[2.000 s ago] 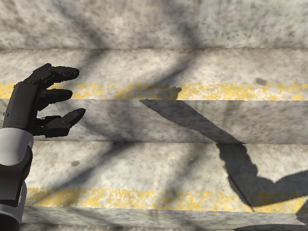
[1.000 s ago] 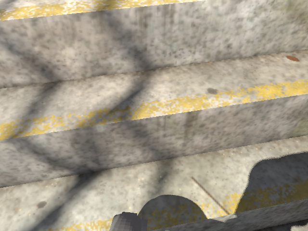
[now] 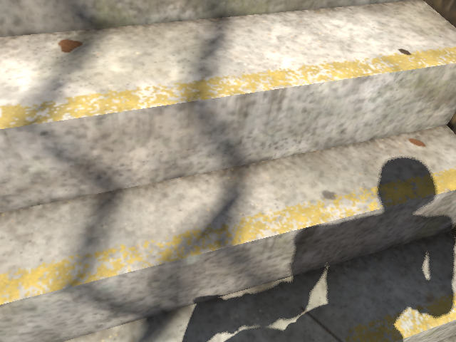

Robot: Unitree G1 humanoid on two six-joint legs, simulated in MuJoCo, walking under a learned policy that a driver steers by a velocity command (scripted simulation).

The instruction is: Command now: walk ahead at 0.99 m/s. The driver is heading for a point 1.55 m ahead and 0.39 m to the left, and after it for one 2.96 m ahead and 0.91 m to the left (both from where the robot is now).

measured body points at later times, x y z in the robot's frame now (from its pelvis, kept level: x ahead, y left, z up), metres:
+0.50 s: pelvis +0.16 +0.04 +0.09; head +0.21 +0.09 +0.54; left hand +0.47 +0.19 +0.05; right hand +0.07 -0.20 -0.01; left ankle +0.01 -0.01 -0.64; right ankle +0.24 -0.08 -0.30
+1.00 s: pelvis +0.37 +0.13 +0.32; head +0.42 +0.13 +0.76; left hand +0.17 +0.31 +0.21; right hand +0.76 +0.17 +0.44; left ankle +0.32 +0.23 -0.03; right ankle +0.33 +0.02 -0.43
